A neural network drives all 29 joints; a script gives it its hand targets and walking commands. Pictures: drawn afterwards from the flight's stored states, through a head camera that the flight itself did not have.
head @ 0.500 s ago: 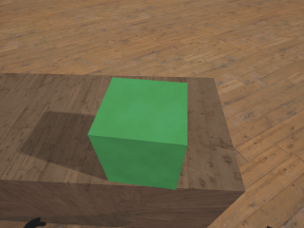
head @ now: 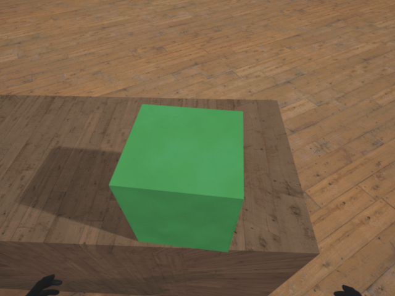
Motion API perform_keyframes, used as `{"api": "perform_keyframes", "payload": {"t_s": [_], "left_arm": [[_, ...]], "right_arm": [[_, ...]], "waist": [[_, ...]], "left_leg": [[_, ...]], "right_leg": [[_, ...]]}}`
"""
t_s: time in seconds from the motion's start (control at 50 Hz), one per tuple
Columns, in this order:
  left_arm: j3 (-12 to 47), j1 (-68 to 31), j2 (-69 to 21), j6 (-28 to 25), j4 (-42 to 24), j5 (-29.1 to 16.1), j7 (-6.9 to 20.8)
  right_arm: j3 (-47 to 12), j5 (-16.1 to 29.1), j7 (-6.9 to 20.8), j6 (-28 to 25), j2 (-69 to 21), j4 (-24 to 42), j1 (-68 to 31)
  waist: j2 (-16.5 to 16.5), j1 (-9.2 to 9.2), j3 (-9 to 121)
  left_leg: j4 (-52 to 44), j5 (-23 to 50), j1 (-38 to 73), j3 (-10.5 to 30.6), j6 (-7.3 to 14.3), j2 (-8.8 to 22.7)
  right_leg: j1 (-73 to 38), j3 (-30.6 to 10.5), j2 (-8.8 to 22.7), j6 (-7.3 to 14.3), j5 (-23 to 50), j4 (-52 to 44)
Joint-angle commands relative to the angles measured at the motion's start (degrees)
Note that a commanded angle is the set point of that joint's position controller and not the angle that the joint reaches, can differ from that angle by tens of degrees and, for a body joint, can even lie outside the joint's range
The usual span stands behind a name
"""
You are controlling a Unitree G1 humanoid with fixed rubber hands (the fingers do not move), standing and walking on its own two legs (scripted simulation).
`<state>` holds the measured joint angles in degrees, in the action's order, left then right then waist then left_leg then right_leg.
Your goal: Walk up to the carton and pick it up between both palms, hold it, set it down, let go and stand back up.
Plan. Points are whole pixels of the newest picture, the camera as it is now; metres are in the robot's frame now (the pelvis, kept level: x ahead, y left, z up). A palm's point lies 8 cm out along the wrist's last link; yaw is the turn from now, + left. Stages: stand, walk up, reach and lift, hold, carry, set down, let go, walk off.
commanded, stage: walk up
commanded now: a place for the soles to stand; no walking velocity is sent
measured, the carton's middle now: (187, 181) +0.37 +0.02 +0.03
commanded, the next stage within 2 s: none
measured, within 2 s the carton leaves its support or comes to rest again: neither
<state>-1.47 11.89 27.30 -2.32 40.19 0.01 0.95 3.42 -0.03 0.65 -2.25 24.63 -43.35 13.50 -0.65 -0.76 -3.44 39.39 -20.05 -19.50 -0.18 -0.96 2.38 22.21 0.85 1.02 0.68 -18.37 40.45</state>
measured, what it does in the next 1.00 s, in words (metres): shifts its weight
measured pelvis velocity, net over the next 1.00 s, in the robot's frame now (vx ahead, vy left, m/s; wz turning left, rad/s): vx -0.05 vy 0.02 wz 0.00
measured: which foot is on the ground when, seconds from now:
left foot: down 0.00-1.00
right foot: down 0.00-1.00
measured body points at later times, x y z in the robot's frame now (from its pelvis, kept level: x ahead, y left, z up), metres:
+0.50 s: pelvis +0.00 +0.01 +0.00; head +0.01 +0.00 +0.45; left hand +0.13 +0.34 -0.06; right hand +0.11 -0.32 -0.10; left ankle +0.01 +0.15 -0.72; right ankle +0.03 -0.12 -0.72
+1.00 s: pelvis -0.05 +0.02 +0.00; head -0.04 +0.00 +0.45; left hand +0.06 +0.37 -0.06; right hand +0.07 -0.30 -0.11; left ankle -0.02 +0.17 -0.72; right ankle -0.02 -0.09 -0.72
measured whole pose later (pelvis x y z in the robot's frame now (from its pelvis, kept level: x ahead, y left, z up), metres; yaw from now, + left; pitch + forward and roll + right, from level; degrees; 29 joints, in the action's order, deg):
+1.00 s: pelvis -0.05 +0.02 +0.00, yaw +0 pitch -2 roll +1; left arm -1.5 17.3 26.9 -2.8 41.1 0.0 -1.4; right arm 3.4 0.0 1.7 1.1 24.6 -43.9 11.5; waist -2.7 -0.8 -2.8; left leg 38.9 -20.7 -18.8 0.4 0.5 1.4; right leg 19.6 0.6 1.3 0.6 -19.2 40.4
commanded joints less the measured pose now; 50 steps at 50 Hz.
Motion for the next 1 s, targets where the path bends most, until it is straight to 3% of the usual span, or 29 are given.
{"api": "perform_keyframes", "payload": {"t_s": [0.0,0.04,0.1,0.16,0.2,0.24,0.3,0.34,0.36,0.38,0.44,0.46,0.48,0.5,0.54,0.58,0.6,0.62,0.68,0.7,0.74,0.76,0.78,0.8,0.82,0.84,0.88,0.94,0.98], "left_arm": [[-2.0,-0.1,9.0,-1.5,1.8,1.1,-1.2],[-2.9,-1.0,9.6,-1.6,2.3,1.0,-1.5],[-1.9,-1.9,9.8,-1.7,1.5,0.9,-1.2],[-1.7,-0.8,7.8,-1.2,1.4,0.6,-1.0],[-1.3,-2.4,7.7,-1.3,1.8,1.1,-0.8],[-1.7,-1.8,8.2,-1.2,1.3,1.2,-0.7],[-2.4,-1.6,9.7,-1.5,2.8,1.7,-0.5],[-2.0,-1.2,9.5,-1.9,2.1,1.2,-0.7],[-3.0,-0.5,12.5,-1.9,2.9,0.0,-1.9],[-3.6,3.6,13.8,-2.0,3.1,-0.2,-2.5],[-4.7,4.2,16.6,-1.8,2.2,0.1,-3.8],[-4.9,3.3,16.4,-1.8,2.1,0.2,-4.0],[-4.4,2.9,15.9,-1.5,1.9,0.0,-4.0],[-4.3,1.4,16.0,-1.0,1.8,0.1,-4.0],[-3.6,-1.5,12.9,-0.4,0.0,0.2,-4.0],[-3.4,-0.5,10.0,0.3,0.8,-0.7,-3.8],[-3.4,-0.2,10.2,1.1,0.6,-0.4,-4.0],[-3.3,0.3,9.4,1.2,0.7,-1.0,-3.9],[-3.1,5.7,7.8,0.4,2.5,-0.7,-3.2],[-3.1,5.4,8.6,-0.1,3.4,-0.2,-2.8],[-3.5,7.6,7.5,-1.4,4.1,0.5,-3.3],[-3.4,9.1,8.7,-2.5,2.9,1.4,-3.7],[-4.1,8.3,12.3,-3.3,3.0,2.0,-4.1],[-4.8,4.0,15.2,-3.1,2.1,1.6,-3.8],[-4.5,2.1,14.4,-2.9,0.8,2.0,-3.6],[-4.2,4.0,13.7,-2.7,1.1,1.3,-3.6],[-4.2,1.4,13.1,-2.2,0.5,2.0,-2.8],[-2.5,-0.3,9.9,-1.7,0.7,2.1,-1.9],[-2.0,0.7,7.5,-1.3,1.0,0.6,-1.7]], "right_arm": [[0.9,-0.7,-0.8,-1.0,11.3,1.1,-2.6],[0.9,-0.6,-0.7,-0.9,10.8,1.0,-2.9],[0.8,-0.8,-0.6,-0.5,11.0,1.0,-2.3],[1.1,-1.3,-0.5,-0.9,11.4,0.9,-5.0],[1.0,-1.1,-0.5,-0.8,11.2,0.8,-5.0],[0.9,-1.2,-0.2,-0.8,11.9,0.8,-5.1],[1.5,-1.2,0.0,-0.4,11.4,1.2,-4.8],[1.2,-1.1,-0.1,-0.6,12.1,-0.1,-2.1],[1.4,-1.6,0.2,0.9,12.6,1.3,-5.3],[1.6,-1.5,0.3,1.4,11.9,2.6,-4.8],[2.0,-1.2,0.3,2.9,11.0,4.4,-2.9],[2.3,-1.3,0.6,3.2,10.2,4.2,-3.6],[2.7,-1.3,0.5,2.9,10.4,4.5,-2.3],[3.7,-1.9,0.6,2.9,11.1,4.1,-0.1],[3.8,-2.2,0.7,2.7,11.7,3.5,0.7],[4.7,-1.7,0.9,2.4,16.4,3.8,-0.8],[4.7,-2.2,0.9,2.2,16.8,3.8,0.0],[4.6,-2.2,0.6,2.3,15.6,3.3,-1.1],[3.5,-3.1,0.2,2.5,13.0,5.0,-5.7],[3.0,-2.3,0.4,2.4,11.9,4.3,-6.5],[2.5,-1.9,0.6,2.9,10.7,4.5,-6.1],[1.5,-1.0,0.6,2.9,9.1,3.8,-4.4],[0.7,-0.5,0.6,3.0,6.9,4.7,-3.8],[1.7,-0.4,0.3,3.6,8.8,4.1,-3.6],[2.1,-0.9,0.1,3.7,10.6,3.3,-3.8],[2.2,-0.9,0.5,3.5,10.1,3.3,-5.4],[2.1,-1.0,1.1,2.7,9.5,0.8,-2.1],[2.1,-1.1,0.5,1.3,9.5,0.1,-0.8],[2.2,-1.5,0.0,0.6,13.7,0.9,-3.0]], "waist": [[1.4,0.35,13.9],[2.3,0.63,11.0],[0.1,0.07,9.2],[-2.5,1.26,8.2],[0.6,0.26,5.3],[-3.5,0.03,5.9],[1.1,0.08,4.9],[2.1,-0.31,7.6],[-2.8,0.74,2.0],[-1.1,0.71,6.3],[6.2,0.42,7.7],[5.3,0.74,7.0],[8.4,-0.59,5.8],[7.2,-1.5,4.2],[-1.4,-3.22,2.8],[-9.9,-2.01,0.9],[-11.9,-2.56,0.7],[-8.1,-1.57,-2.0],[-13.1,0.68,-1.6],[-9.9,0.81,-0.8],[-8.8,1.58,4.1],[-2.1,2.39,8.7],[8.9,1.48,6.9],[9.9,0.52,2.5],[4.2,0.06,2.0],[3.3,0.25,0.4],[8.5,-0.85,1.8],[6.7,-2.43,3.7],[-4.0,-0.2,1.9]], "left_leg": [[-5.6,14.2,7.1,5.8,5.4,6.2],[-3.6,15.9,4.5,4.0,5.1,5.0],[-6.6,7.2,5.6,4.4,5.0,4.8],[-9.9,-1.0,2.5,7.7,6.2,6.8],[-10.7,-4.5,-0.1,8.1,5.4,5.8],[-11.7,-9.6,1.3,7.6,5.5,5.5],[-9.8,-12.3,1.0,5.6,5.1,3.7],[-10.3,-2.8,2.8,6.7,4.6,4.5],[-3.1,12.5,-0.4,4.5,4.2,3.8],[3.4,19.2,-0.3,3.0,3.7,2.4],[10.4,4.7,-5.5,1.0,2.7,-0.5],[10.6,-0.7,-5.2,0.8,2.8,-0.1],[7.0,-1.3,-4.1,1.1,3.3,-0.3],[5.5,1.3,-0.7,1.8,3.6,0.7],[-4.4,11.0,4.9,5.9,5.7,3.9],[-18.2,12.3,1.4,20.0,12.1,15.3],[-19.0,13.8,-0.6,22.7,15.2,17.0],[-19.0,9.6,-4.6,20.5,16.3,15.5],[-16.6,3.6,-3.0,13.1,13.5,11.1],[-15.7,-0.2,-2.2,13.8,12.8,9.6],[-6.1,12.1,0.9,9.7,10.0,7.6],[0.2,12.6,-3.1,9.5,6.8,7.3],[8.3,9.9,-8.7,5.8,3.3,2.5],[8.0,-10.5,-6.9,2.9,1.8,-0.9],[10.1,-11.7,-4.5,5.1,2.5,1.1],[8.6,-11.3,-3.6,4.2,2.7,0.5],[2.8,-4.6,1.6,0.6,2.8,-0.7],[-9.0,1.0,11.2,1.4,3.8,-0.4],[-16.1,-8.7,6.2,15.3,6.5,7.4]], "right_leg": [[-8.1,-6.1,5.2,3.3,16.0,-5.5],[-9.7,-7.3,6.5,4.3,19.9,-7.1],[-3.9,-9.9,7.2,4.4,10.5,-8.5],[-3.4,-6.3,4.0,3.1,4.3,-7.7],[-1.4,-7.1,4.5,3.3,1.2,-9.8],[-2.0,-7.9,4.0,2.8,-1.6,-11.1],[-1.0,-9.2,4.7,3.6,-7.5,-13.3],[-4.7,-9.0,5.1,3.4,-1.1,-11.5],[-1.6,-11.5,7.4,3.9,15.7,-9.0],[-6.7,-12.8,9.6,5.5,25.3,-8.3],[-11.4,-18.6,16.5,11.8,37.6,-7.5],[-9.7,-20.0,17.7,12.6,38.3,-7.4],[-6.9,-17.8,17.2,11.5,36.7,-7.7],[-1.4,-17.8,16.1,10.7,27.7,-7.0],[5.1,-9.5,8.5,4.9,12.5,-4.2],[6.4,3.7,-3.7,0.8,-11.3,12.2],[6.2,-1.1,-2.2,1.2,-20.2,17.3],[4.2,-3.0,-3.6,1.5,-19.3,19.1],[2.4,0.3,-0.4,1.4,-13.0,9.1],[0.3,0.7,0.2,1.1,-13.3,4.7],[-8.8,2.7,-0.7,1.1,0.0,-11.9],[-17.2,-6.0,2.9,2.4,3.6,-14.7],[-14.3,-23.1,13.6,5.8,6.3,-21.0],[-6.8,-27.5,19.0,10.6,8.5,-21.1],[-4.1,-25.0,18.9,12.1,7.9,-17.7],[-2.2,-22.1,17.4,11.6,8.4,-17.6],[1.5,-16.7,12.2,8.8,-1.4,-17.3],[4.0,-9.4,6.3,4.4,2.4,-11.2],[6.3,-6.7,3.1,2.0,-3.5,-5.9]]}}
